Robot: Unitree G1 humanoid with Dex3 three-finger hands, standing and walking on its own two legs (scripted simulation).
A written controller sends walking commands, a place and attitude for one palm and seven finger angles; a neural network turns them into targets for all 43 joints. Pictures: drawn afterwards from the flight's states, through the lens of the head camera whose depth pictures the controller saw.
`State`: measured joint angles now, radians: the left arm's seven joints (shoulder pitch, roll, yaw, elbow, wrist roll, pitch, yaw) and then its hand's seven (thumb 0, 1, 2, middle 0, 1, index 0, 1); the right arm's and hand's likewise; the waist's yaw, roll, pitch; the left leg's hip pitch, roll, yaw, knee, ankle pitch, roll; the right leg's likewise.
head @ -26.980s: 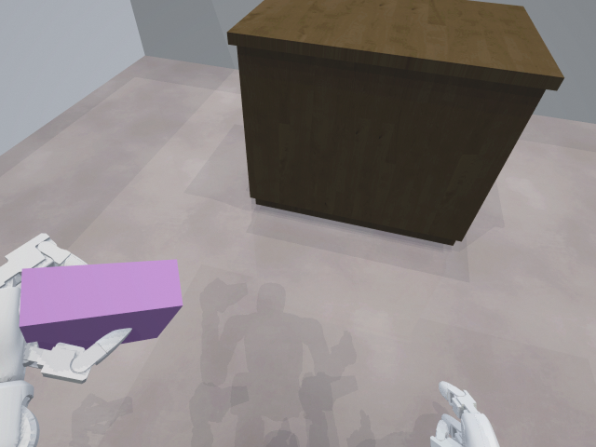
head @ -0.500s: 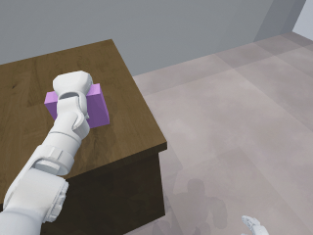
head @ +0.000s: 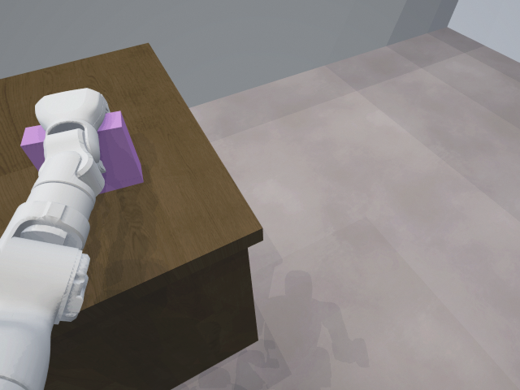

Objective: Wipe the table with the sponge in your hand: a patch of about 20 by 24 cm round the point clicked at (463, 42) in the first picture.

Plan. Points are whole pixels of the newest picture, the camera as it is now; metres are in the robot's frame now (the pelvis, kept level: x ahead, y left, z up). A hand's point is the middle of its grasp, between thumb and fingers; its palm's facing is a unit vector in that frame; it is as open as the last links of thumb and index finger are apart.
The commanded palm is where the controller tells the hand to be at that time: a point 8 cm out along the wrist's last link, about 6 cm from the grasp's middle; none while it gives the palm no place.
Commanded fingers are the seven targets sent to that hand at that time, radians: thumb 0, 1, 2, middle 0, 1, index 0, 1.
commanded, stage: wipe forward along the third lane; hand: left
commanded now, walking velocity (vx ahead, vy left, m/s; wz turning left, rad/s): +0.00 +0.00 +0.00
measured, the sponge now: (94, 167) +0.45 +0.28 +0.09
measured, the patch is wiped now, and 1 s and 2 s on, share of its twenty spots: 0.95 1.00 1.00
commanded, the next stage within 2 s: wipe back along the third lane in 0.26 s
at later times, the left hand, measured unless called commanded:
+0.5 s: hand (82, 127) +0.50 +0.30 +0.14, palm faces -0.07 +0.03 -1.00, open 8.9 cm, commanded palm +0.47 +0.29 +0.16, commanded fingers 0.00 0.10 1.30 -1.20 -1.60 -1.20 -1.60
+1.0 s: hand (87, 144) +0.46 +0.27 +0.14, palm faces +0.02 +0.02 -1.00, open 8.9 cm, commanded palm +0.42 +0.26 +0.16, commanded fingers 0.00 0.10 1.30 -1.20 -1.60 -1.20 -1.60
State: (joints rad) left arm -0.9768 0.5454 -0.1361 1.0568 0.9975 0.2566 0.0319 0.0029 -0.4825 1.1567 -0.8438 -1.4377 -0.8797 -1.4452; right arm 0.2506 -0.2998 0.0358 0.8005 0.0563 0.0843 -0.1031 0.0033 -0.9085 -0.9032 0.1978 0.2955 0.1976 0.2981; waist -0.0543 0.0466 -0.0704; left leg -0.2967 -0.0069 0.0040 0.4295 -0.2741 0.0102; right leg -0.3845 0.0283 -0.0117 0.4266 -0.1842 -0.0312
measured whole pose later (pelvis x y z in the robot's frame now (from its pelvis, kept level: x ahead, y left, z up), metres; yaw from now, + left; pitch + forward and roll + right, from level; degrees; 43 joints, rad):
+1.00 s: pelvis +0.03 +0.03 +0.00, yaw +1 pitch +7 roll -1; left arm -0.83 0.38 -0.27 0.76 0.97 0.45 0.04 -0.01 -0.42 1.14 -0.78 -1.51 -0.81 -1.53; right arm 0.12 -0.28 0.04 0.75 0.05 0.13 -0.04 0.00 -0.91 -0.90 0.20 0.30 0.20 0.30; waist 0.05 0.07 -0.11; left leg -0.22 -0.04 0.00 0.41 -0.31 0.05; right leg -0.31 -0.01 -0.01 0.42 -0.24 0.01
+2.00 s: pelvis +0.02 +0.01 +0.00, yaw +0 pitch +1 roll +0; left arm -0.42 0.33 -0.33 0.18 0.98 0.65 0.02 0.04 -0.40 1.12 -0.75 -1.54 -0.81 -1.53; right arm 0.04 -0.29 0.08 0.70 0.07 0.13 -0.01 0.01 -0.91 -0.90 0.20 0.30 0.20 0.30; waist 0.09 0.11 -0.09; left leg -0.11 -0.03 0.01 0.41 -0.32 0.03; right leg -0.22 0.01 -0.01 0.46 -0.25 -0.01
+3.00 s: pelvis +0.00 +0.00 +0.00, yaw +1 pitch -1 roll +0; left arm -0.31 0.52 -0.15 0.11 0.93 0.47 -0.11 -0.02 -0.44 1.11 -0.82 -1.46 -0.87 -1.45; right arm 0.03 -0.28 0.09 0.69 0.04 0.10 -0.08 0.01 -0.91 -0.90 0.20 0.30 0.20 0.30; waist 0.10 0.09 -0.02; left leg -0.09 -0.02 -0.01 0.38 -0.27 0.01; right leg -0.19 0.02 -0.02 0.43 -0.22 -0.03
